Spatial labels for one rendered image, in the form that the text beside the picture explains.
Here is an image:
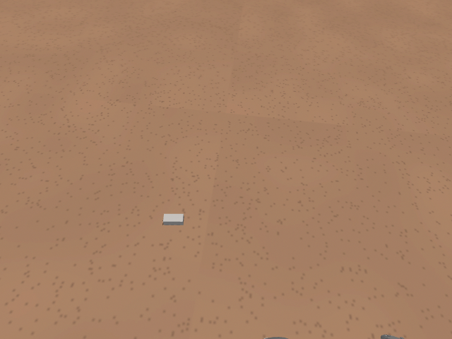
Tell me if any small box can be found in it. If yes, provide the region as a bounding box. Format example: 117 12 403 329
163 214 184 225

